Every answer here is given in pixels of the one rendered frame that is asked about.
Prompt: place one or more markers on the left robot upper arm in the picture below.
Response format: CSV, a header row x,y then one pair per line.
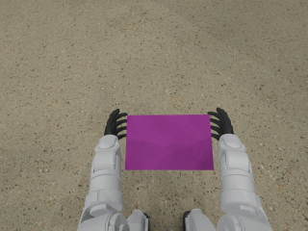
x,y
112,221

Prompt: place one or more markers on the right robot forearm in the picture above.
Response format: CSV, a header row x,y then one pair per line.
x,y
238,193

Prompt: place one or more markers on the robot right shin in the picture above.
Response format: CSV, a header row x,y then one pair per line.
x,y
195,211

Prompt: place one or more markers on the robot left shin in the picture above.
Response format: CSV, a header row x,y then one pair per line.
x,y
137,212

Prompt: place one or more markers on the carton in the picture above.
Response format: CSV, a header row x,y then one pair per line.
x,y
169,142

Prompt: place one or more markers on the robot shin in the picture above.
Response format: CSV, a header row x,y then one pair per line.
x,y
137,212
195,211

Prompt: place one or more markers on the robot right hand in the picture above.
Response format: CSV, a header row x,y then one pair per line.
x,y
224,123

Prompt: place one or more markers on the left robot forearm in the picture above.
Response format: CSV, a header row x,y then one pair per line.
x,y
105,194

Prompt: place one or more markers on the right robot upper arm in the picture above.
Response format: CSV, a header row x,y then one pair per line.
x,y
237,222

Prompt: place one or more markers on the robot left hand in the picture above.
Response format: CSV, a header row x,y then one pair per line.
x,y
112,123

